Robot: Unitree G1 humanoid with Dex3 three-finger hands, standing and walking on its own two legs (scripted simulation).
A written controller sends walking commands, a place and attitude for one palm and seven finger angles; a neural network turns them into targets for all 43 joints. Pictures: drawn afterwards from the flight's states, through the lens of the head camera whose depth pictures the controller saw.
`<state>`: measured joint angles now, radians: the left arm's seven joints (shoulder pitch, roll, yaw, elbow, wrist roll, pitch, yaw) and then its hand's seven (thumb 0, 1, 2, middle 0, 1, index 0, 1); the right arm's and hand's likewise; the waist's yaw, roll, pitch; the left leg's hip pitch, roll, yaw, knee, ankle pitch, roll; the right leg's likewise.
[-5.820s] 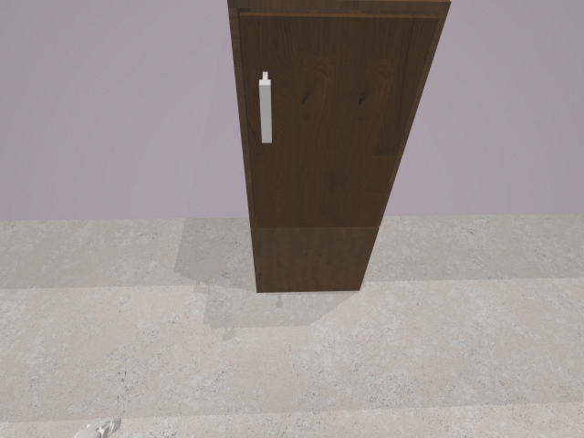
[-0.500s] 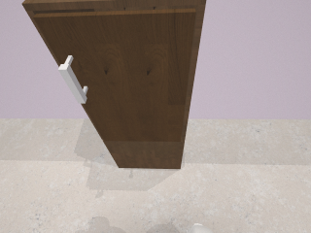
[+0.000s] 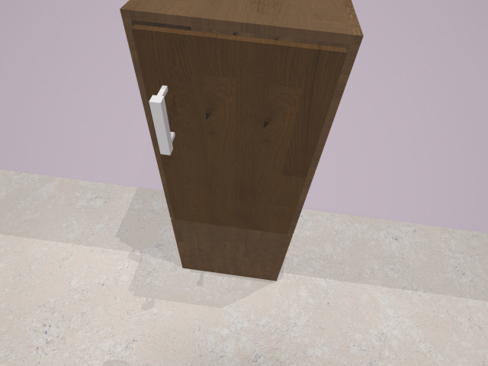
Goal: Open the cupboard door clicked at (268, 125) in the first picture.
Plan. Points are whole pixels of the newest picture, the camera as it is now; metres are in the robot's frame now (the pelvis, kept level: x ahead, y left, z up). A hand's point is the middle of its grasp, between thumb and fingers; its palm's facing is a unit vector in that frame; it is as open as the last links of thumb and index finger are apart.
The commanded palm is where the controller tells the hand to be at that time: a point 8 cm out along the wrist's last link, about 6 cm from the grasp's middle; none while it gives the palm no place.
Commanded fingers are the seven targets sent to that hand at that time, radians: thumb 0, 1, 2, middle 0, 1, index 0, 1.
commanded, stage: come to a stop and stand still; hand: left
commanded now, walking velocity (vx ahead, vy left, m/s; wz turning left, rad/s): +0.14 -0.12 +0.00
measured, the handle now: (165, 121) +0.54 +0.22 +0.08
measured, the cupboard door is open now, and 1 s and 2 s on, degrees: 0 0 0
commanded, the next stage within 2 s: look again from close up in 0.50 s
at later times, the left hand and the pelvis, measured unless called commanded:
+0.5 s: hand out of the picture +0.04 +0.17 -0.17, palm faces -0.03 -0.97 -0.22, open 7.3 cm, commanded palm none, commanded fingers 0.00 0.90 0.90 -0.20 -0.30 -0.20 -0.30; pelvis +0.01 +0.00 +0.00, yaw -2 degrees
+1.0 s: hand out of the picture -0.02 +0.19 -0.17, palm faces -0.02 -0.99 -0.14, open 7.4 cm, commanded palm none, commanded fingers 0.00 0.90 0.90 -0.20 -0.30 -0.20 -0.30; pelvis +0.00 +0.03 +0.01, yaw -2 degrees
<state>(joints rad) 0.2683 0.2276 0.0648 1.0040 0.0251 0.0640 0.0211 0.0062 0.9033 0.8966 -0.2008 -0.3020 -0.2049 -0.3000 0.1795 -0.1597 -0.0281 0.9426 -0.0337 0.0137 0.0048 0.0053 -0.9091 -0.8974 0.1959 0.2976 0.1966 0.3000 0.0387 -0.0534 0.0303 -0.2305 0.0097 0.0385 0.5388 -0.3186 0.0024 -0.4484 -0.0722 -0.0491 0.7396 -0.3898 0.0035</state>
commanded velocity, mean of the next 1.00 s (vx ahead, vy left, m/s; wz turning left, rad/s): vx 0.01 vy -0.02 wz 0.00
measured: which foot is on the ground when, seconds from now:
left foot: down 0.00-1.00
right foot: up 0.00-0.22, down 0.24-1.00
